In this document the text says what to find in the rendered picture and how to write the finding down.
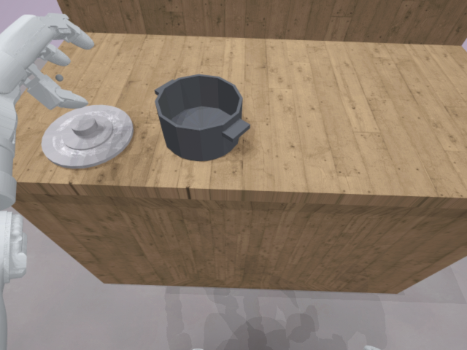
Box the lid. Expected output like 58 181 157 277
42 105 134 168

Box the robot left hand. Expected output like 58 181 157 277
0 13 94 110

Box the robot left forearm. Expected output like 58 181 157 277
0 50 27 211

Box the pot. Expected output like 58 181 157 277
155 74 250 161

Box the knob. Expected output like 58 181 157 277
70 114 98 136

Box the table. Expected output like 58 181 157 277
11 0 467 294

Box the left robot upper arm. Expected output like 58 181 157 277
0 211 27 350

